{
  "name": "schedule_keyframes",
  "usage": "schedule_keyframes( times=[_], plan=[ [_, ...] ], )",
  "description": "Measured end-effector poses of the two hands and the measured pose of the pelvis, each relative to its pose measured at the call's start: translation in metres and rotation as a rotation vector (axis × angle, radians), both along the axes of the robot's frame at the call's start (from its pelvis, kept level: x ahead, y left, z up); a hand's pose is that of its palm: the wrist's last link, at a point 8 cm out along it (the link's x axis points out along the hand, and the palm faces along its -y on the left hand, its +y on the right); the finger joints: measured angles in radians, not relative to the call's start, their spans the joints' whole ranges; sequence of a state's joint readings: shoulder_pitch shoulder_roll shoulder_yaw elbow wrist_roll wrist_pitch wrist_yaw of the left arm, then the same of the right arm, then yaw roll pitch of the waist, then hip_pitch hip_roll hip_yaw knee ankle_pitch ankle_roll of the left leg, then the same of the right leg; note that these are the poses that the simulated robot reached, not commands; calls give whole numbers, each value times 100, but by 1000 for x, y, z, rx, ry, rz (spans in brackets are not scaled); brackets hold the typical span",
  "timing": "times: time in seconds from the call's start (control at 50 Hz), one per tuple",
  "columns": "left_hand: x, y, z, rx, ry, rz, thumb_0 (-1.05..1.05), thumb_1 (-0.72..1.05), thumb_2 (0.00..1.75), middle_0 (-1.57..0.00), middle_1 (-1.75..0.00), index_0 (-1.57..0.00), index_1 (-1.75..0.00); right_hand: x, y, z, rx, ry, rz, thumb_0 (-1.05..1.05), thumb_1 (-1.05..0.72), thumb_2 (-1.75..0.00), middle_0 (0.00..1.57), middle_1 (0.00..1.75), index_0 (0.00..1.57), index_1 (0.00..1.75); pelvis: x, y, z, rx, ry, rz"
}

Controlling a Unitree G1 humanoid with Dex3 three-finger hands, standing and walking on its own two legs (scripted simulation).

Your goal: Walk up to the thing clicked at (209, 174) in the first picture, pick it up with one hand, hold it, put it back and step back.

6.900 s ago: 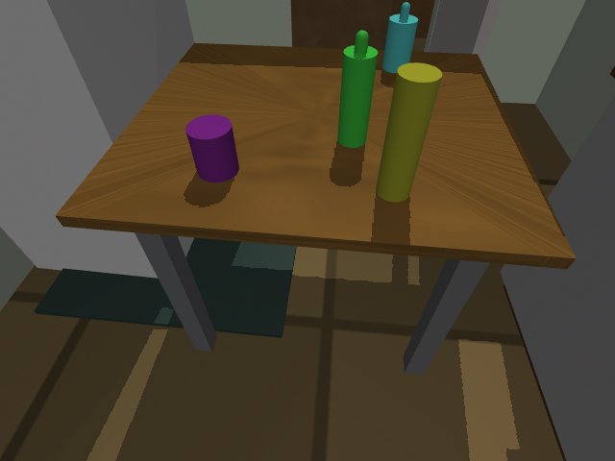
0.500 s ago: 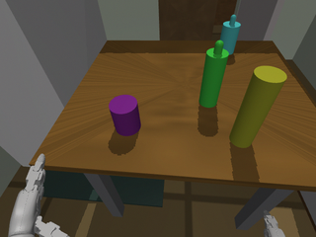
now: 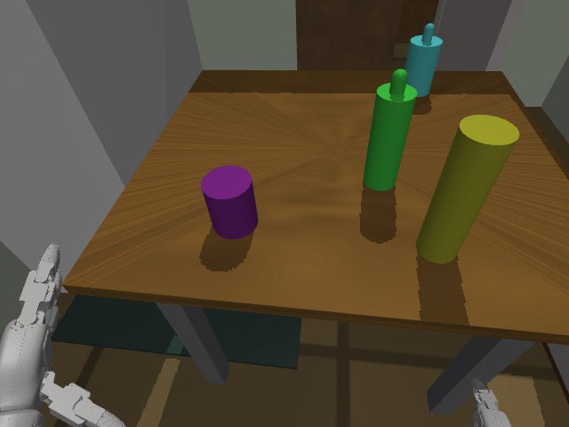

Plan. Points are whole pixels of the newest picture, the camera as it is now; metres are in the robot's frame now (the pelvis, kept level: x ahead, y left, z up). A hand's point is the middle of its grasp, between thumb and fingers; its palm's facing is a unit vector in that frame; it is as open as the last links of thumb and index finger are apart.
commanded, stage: rise first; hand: left
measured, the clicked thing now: (227, 197) +0.52 +0.16 +0.02
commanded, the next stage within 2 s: go down in 0.28 s
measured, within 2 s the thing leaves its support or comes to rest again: neither
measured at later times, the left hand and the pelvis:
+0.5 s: hand (80, 339) +0.19 +0.24 +0.13, palm faces +0.28 -0.86 -0.42, open 17.7 cm; pelvis +0.00 +0.00 +0.00, yaw +0 degrees
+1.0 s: hand (66, 243) +0.29 +0.29 +0.16, palm faces +0.14 -0.98 -0.12, open 17.7 cm; pelvis +0.00 +0.01 +0.00, yaw +0 degrees
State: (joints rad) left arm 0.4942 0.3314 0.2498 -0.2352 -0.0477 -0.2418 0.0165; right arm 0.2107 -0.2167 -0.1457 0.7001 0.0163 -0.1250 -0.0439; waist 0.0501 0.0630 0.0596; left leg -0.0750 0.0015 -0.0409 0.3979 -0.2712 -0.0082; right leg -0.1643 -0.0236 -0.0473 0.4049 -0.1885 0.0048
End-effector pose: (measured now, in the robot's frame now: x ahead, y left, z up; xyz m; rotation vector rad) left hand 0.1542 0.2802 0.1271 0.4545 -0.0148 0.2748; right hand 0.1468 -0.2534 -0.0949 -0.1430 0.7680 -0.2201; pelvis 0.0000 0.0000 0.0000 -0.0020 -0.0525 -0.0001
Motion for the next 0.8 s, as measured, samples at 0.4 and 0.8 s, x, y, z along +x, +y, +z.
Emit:
schedule_keyframes(
  times=[0.4,0.8],
  plan=[
    [-3,-4,21,39,-87,-40,-1,-60,8,-5,-4,-4,-6,2,-1,7,-1,-40,1,-1,51,-6,6,5,6,5,-1,1,0,0,-3,1],
    [62,40,33,-133,-157,-89,-1,-60,7,-5,-4,-5,-5,4,10,4,-7,-36,-9,-1,52,-5,6,5,6,5,-4,4,-4,0,18,11]
  ],
)
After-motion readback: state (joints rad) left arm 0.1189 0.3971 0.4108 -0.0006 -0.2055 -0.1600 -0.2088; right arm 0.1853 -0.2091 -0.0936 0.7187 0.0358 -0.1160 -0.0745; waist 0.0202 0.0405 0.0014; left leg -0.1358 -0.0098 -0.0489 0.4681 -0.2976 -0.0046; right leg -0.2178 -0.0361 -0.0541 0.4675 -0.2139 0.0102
